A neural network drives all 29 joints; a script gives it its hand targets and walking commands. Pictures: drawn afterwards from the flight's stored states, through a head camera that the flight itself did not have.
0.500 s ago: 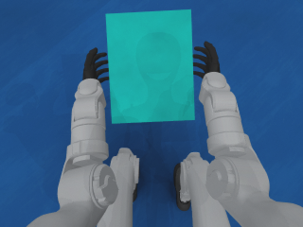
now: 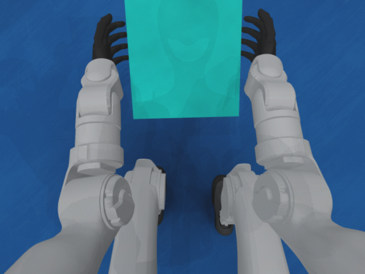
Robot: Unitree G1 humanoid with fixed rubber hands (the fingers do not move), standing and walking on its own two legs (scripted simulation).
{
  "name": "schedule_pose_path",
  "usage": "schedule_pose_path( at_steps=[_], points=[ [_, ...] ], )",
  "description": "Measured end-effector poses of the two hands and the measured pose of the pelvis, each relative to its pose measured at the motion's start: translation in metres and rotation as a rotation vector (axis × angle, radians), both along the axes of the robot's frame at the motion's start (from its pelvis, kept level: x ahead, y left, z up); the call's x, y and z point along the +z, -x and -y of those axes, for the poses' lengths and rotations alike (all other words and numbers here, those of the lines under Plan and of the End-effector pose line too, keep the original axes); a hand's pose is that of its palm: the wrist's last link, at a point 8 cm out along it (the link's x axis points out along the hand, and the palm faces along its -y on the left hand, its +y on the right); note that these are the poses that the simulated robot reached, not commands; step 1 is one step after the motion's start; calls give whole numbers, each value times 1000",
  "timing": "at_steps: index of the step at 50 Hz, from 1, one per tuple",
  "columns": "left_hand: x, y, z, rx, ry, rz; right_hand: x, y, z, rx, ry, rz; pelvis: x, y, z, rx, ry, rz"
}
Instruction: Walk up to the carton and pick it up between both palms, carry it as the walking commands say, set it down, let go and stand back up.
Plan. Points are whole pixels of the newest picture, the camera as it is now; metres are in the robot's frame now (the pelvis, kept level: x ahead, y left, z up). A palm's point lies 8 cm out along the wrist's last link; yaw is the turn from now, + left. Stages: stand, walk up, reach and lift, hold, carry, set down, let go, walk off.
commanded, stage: set down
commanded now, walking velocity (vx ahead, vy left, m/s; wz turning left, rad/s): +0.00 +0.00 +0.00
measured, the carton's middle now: (183, 52) +0.55 +0.05 -0.20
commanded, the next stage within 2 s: none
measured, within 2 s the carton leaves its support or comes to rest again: rests again in 1.74 s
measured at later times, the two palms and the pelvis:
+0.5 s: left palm (115, 61) +0.52 +0.20 -0.19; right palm (248, 59) +0.54 -0.09 -0.19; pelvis +0.00 +0.00 -0.05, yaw +0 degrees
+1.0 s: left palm (125, 61) +0.55 +0.20 -0.27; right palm (242, 62) +0.56 -0.10 -0.27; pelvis +0.00 +0.00 -0.10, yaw +0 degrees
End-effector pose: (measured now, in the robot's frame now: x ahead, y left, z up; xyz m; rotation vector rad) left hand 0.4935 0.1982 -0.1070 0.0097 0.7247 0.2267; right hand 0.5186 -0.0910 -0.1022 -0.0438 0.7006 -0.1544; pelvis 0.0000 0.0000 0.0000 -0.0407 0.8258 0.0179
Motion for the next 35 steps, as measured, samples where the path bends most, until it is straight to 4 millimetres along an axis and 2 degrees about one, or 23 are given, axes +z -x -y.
schedule_pose_path(
  at_steps=[15, 35],
  points=[
    [-47, -18, -5, -20, 1, 2, -46, -16, 0, 42, -27, 1, -32, 6, -1, 3, 2, 19],
    [-123, -38, -8, -53, 3, -25, -121, -34, 0, 56, -25, -21, -71, -1, -2, 2, 3, 53]
  ],
)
